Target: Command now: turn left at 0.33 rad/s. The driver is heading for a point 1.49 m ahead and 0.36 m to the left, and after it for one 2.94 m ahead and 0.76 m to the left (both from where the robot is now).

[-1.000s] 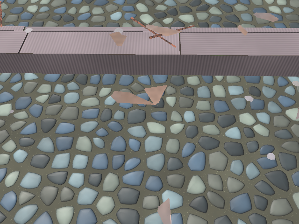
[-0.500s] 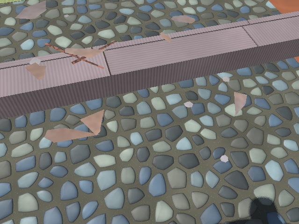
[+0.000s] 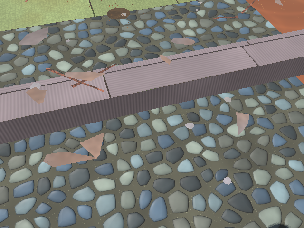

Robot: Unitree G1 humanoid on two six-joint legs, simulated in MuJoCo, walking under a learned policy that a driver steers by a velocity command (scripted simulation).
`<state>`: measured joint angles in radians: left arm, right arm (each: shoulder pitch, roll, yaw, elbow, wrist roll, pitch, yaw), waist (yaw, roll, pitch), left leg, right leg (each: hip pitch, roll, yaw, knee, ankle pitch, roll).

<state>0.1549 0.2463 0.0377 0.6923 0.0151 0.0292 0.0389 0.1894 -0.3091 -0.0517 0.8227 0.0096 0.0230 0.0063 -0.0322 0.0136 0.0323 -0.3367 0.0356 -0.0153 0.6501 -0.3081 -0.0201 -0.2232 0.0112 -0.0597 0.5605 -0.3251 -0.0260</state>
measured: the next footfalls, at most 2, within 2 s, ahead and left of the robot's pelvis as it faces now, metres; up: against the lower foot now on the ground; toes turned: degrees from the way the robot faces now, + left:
right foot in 0.62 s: +0.10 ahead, -0.09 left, +0.00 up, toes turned +28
left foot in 1.00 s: -0.03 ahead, +0.14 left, +0.00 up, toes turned +28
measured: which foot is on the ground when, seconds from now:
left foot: down 0.00-0.62, up 0.64-0.98, down 1.00-1.00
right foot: down 0.00-0.12, up 0.14-0.60, down 0.62-1.00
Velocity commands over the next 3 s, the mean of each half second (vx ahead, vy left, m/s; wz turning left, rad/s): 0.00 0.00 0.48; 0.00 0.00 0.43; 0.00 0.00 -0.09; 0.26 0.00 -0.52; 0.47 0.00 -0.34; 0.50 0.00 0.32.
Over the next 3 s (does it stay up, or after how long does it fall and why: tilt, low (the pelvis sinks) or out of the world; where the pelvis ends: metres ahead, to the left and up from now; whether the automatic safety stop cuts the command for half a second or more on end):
stays up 0.69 0.02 0.01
